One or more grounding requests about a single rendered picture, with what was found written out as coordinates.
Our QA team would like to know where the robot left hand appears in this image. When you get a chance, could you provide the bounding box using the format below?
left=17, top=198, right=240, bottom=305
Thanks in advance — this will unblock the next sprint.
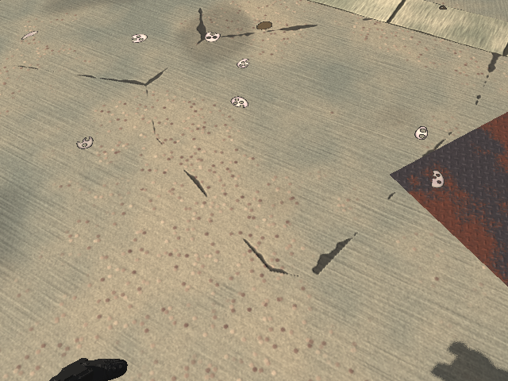
left=49, top=358, right=128, bottom=381

